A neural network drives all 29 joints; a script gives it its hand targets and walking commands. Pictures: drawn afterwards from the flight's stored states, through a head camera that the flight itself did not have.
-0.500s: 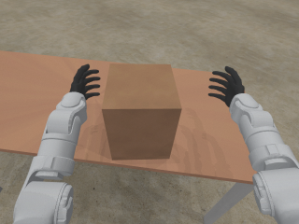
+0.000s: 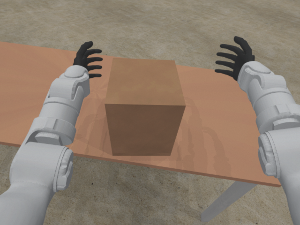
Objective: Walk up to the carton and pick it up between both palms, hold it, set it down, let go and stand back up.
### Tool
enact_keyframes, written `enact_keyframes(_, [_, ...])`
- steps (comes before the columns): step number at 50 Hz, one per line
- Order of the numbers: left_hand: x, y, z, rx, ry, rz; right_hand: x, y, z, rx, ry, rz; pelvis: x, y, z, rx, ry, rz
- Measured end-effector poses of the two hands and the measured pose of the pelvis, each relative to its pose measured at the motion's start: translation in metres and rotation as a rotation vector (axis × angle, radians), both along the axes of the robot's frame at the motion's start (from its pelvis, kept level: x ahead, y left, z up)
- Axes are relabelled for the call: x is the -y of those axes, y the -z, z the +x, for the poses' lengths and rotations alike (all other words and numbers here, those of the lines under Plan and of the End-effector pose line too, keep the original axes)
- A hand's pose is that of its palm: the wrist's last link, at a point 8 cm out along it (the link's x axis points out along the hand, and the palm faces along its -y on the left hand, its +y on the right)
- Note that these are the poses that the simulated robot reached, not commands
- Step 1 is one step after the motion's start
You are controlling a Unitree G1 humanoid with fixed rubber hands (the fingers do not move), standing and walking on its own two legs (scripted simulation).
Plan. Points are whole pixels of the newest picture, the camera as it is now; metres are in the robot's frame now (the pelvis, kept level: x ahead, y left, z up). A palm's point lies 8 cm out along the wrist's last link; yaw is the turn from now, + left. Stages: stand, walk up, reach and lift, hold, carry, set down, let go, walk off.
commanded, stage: reach and lift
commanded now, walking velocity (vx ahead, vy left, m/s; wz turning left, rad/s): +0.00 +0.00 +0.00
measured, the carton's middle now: (142, 109) +0.49 +0.06 +0.04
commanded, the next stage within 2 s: none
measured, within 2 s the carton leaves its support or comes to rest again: neither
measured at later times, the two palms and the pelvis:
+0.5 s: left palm (90, 103) +0.44 +0.21 +0.10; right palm (220, 97) +0.48 -0.17 +0.13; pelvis +0.00 +0.00 +0.00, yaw +0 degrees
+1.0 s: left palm (95, 103) +0.46 +0.20 +0.08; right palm (214, 100) +0.48 -0.16 +0.11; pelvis +0.01 +0.00 -0.01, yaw +0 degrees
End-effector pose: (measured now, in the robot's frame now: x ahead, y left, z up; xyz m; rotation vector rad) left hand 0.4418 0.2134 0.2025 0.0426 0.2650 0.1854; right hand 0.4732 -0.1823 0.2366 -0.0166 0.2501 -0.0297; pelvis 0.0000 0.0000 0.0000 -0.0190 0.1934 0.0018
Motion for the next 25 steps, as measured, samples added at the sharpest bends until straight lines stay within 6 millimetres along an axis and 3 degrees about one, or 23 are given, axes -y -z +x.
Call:
enact_keyframes(5, [-0.011,-0.007,0.008,0.009,-0.022,0.015,0.0,0.008,0.006,-0.006,0.017,0.005,-0.002,0.0,0.002,-0.008,-0.006,-0.001])
enact_keyframes(8, [-0.016,-0.002,0.011,-0.001,-0.022,0.016,-0.002,0.018,0.009,-0.013,0.019,0.005,-0.004,0.0,0.003,-0.014,-0.008,-0.001])
enact_keyframes(11, [-0.016,0.014,0.012,-0.022,-0.009,0.009,-0.004,0.033,0.01,-0.031,0.013,-0.012,-0.005,0.0,0.004,-0.016,-0.011,-0.001])
enact_keyframes(20, [0.0,0.09,0.001,-0.055,0.034,-0.015,-0.015,0.084,0.006,-0.034,-0.019,-0.044,-0.002,0.003,0.005,-0.057,-0.014,-0.006])
enact_keyframes(25, [0.007,0.105,-0.005,-0.01,0.01,-0.017,-0.017,0.102,0.003,-0.019,-0.032,-0.047,0.002,0.005,0.004,-0.097,-0.005,-0.007])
